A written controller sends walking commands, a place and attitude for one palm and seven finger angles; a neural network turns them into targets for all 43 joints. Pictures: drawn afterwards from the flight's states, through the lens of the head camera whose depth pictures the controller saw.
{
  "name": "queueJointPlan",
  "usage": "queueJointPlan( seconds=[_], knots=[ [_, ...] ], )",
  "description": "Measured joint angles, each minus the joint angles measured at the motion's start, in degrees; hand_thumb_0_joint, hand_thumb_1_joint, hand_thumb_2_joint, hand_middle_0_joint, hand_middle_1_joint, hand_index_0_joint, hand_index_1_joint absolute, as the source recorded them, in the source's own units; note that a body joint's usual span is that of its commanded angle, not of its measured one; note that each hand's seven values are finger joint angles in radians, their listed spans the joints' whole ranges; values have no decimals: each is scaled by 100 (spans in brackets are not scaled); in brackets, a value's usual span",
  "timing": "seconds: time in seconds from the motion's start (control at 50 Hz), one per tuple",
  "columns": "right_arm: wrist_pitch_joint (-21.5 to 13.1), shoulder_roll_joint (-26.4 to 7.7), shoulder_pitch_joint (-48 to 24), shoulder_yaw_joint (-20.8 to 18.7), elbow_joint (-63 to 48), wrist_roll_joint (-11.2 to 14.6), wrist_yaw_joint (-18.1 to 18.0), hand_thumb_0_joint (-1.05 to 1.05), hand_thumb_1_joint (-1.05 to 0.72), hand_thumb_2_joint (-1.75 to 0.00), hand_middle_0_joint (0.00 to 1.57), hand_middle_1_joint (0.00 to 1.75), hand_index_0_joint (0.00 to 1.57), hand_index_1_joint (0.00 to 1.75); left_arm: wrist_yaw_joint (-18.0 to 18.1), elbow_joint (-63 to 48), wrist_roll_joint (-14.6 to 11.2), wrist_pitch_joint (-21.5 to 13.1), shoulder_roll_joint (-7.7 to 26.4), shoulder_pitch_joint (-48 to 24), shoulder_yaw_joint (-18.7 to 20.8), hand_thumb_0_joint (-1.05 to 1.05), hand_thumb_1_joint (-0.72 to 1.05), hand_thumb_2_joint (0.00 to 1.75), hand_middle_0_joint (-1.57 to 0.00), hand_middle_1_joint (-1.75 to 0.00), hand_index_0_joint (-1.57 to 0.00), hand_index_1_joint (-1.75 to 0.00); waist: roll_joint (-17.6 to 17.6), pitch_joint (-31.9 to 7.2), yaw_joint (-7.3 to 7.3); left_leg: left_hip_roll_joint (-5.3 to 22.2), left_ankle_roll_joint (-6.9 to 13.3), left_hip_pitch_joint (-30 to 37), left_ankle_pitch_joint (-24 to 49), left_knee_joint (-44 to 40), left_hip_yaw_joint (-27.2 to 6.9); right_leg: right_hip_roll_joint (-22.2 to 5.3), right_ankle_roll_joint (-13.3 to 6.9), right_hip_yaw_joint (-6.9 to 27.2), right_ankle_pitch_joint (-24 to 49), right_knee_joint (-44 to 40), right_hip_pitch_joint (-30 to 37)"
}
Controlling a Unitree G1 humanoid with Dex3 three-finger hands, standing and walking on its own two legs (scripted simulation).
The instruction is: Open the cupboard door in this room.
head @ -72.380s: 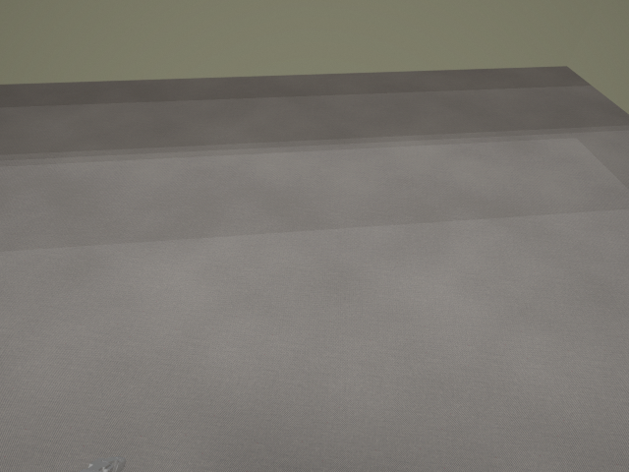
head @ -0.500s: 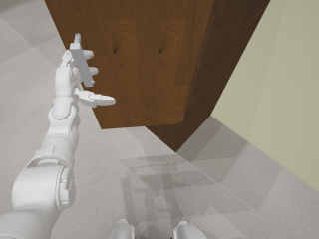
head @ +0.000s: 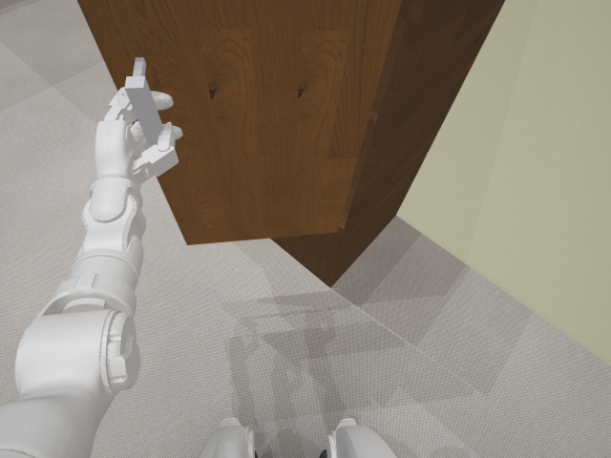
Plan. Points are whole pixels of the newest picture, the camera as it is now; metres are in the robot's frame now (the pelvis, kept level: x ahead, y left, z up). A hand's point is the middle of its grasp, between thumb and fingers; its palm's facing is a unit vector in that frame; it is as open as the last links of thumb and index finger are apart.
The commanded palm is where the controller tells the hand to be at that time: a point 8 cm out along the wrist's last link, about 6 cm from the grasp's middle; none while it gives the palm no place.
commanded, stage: close the thumb around the handle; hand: left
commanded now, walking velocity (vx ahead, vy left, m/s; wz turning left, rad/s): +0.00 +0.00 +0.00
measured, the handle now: (152, 112) +0.55 +0.18 +0.10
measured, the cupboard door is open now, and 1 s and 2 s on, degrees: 49 82 92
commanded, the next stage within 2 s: pull the door open along its arc in 0.06 s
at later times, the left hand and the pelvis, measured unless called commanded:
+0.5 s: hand (172, 171) +0.46 +0.15 +0.08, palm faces +0.01 -1.00 +0.01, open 6.0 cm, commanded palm +0.40 +0.19 +0.09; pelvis +0.01 +0.00 +0.01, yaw -2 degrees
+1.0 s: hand (243, 249) +0.34 +0.06 +0.09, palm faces +0.40 -0.92 +0.00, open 6.3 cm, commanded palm +0.28 +0.09 +0.09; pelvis +0.02 -0.02 +0.02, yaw +2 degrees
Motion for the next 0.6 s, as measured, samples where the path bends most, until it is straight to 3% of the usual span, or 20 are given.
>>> queueJointPlan(
  seconds=[0.24,0.34,0.48,0.6],
  knots=[
    [48,-1,-30,37,-66,6,-23,1,-91,-89,20,29,20,30,-115,16,86,-9,28,13,134,0,73,81,-34,-132,-33,-133,-7,-5,-25,7,10,7,-1,-3,23,8,9,27,10,-4,-4],
    [107,6,-21,18,-206,39,-28,1,-91,-89,20,29,20,30,-191,-326,-11,66,5,350,182,0,73,80,-33,-132,-33,-133,-2,-23,-15,39,12,137,-5,-89,109,37,14,115,32,-68,76],
    [190,25,28,-25,-402,128,21,1,-91,-89,20,29,20,30,-234,-1476,-247,238,-365,1415,-7,0,73,77,-32,-132,-31,-132,13,-93,138,58,15,539,-5,-343,222,60,23,230,60,-290,417],
    [136,64,-92,-65,-610,195,88,1,-91,-89,20,29,20,30,-148,-3105,-414,417,-891,2898,-508,0,71,74,-32,-133,-30,-132,12,-143,303,40,10,1022,3,-612,293,50,30,300,67,-518,859]
  ],
)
